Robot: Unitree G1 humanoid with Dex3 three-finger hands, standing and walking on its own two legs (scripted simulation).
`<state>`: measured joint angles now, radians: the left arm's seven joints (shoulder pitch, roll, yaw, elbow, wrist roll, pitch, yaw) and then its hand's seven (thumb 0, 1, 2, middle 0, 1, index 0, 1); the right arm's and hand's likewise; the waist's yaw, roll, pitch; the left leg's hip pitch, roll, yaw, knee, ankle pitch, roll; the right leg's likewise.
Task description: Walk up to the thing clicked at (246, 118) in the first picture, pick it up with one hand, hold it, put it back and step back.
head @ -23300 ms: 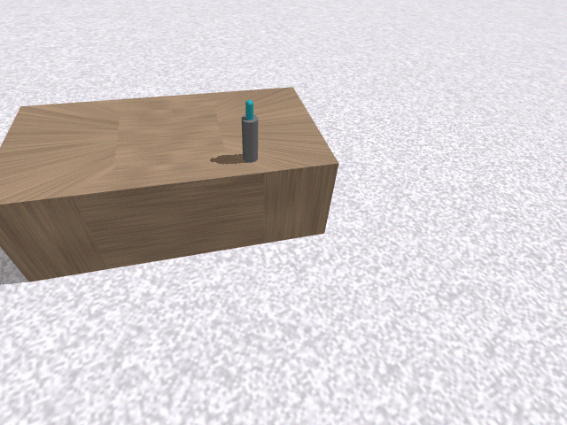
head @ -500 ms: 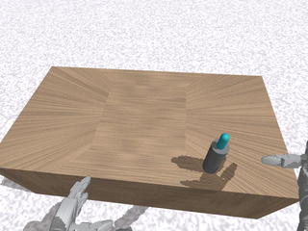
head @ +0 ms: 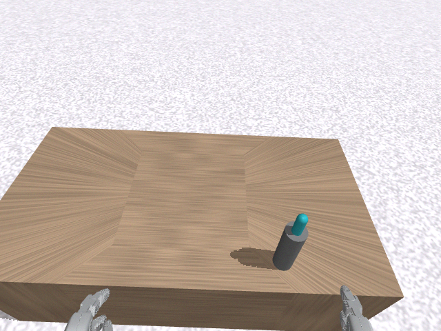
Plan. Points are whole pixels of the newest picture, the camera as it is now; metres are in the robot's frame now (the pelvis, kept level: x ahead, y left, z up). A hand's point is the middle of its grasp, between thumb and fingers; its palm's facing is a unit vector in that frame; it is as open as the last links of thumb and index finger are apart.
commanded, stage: home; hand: right
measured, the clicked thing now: (291, 241) +0.43 -0.20 -0.19
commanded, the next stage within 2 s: none
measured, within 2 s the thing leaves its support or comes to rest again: neither
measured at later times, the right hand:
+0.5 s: hand out of the picture +0.14 -0.17 -0.06, palm faces +0.14 +0.96 -0.26, open 17.6 cm
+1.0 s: hand out of the picture +0.15 -0.19 -0.06, palm faces +0.12 +0.96 -0.27, open 17.7 cm
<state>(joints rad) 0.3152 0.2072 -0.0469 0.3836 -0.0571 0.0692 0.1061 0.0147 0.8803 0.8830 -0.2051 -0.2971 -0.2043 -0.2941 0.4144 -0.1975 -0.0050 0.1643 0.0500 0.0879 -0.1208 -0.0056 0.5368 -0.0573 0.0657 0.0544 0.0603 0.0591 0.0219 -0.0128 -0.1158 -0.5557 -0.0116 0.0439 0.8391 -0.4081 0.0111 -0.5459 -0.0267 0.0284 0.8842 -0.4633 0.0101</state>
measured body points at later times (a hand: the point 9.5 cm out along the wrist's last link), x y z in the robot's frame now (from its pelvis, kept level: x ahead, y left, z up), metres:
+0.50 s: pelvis -0.02 +0.01 -0.01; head -0.01 +0.01 +0.44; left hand +0.14 +0.25 -0.07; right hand +0.13 -0.22 -0.05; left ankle +0.01 +0.11 -0.70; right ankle -0.01 -0.12 -0.70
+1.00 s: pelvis -0.02 -0.01 -0.01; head +0.00 -0.02 +0.44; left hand +0.14 +0.23 -0.07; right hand +0.14 -0.24 -0.04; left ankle +0.01 +0.11 -0.70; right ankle -0.01 -0.12 -0.70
